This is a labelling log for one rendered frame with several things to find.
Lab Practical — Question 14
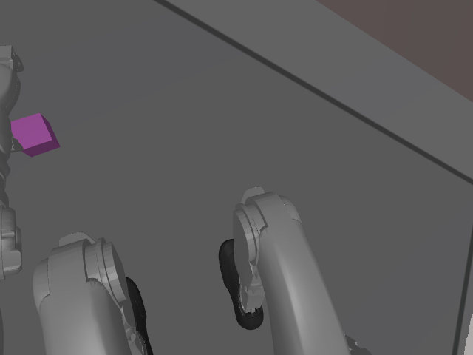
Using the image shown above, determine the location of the left robot arm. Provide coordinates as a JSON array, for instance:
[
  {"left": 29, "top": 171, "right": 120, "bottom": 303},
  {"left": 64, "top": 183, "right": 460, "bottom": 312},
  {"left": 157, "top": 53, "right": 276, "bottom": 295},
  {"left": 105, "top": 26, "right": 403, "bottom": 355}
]
[{"left": 0, "top": 111, "right": 22, "bottom": 355}]

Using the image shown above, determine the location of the left robot hand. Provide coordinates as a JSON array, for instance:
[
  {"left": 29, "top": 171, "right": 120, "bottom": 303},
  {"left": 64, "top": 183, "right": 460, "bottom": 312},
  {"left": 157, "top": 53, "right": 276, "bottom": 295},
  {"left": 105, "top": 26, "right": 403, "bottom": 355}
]
[{"left": 0, "top": 45, "right": 24, "bottom": 153}]

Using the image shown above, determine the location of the right robot hand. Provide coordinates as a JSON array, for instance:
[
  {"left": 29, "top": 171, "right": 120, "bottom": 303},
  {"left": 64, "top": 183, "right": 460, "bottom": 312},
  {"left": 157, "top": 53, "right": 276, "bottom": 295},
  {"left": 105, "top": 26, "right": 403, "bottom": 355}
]
[{"left": 345, "top": 335, "right": 372, "bottom": 355}]

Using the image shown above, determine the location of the left robot foot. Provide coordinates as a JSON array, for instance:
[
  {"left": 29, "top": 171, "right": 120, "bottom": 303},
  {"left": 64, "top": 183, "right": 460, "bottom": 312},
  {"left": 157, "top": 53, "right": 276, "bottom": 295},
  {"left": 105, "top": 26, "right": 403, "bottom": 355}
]
[{"left": 126, "top": 277, "right": 154, "bottom": 355}]

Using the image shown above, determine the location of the small box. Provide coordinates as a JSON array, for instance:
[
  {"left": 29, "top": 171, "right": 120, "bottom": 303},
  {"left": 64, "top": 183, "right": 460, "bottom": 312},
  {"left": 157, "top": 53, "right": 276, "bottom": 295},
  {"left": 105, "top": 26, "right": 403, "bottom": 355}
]
[{"left": 11, "top": 113, "right": 60, "bottom": 157}]

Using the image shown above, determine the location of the right robot foot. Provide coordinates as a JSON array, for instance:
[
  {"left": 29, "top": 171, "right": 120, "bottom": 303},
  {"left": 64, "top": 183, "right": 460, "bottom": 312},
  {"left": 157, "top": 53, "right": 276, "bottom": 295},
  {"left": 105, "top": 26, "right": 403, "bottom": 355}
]
[{"left": 219, "top": 239, "right": 264, "bottom": 330}]

